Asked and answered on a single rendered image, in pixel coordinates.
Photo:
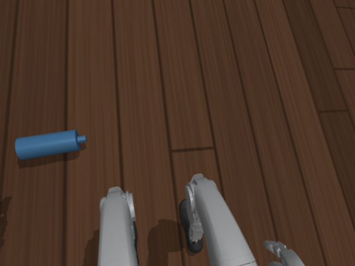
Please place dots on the bottle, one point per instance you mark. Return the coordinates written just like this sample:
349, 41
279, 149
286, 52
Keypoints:
48, 144

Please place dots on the right robot hand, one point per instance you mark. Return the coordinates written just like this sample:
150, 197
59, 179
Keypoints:
288, 257

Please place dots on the right robot foot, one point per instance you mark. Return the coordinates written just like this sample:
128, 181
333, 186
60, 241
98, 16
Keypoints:
194, 247

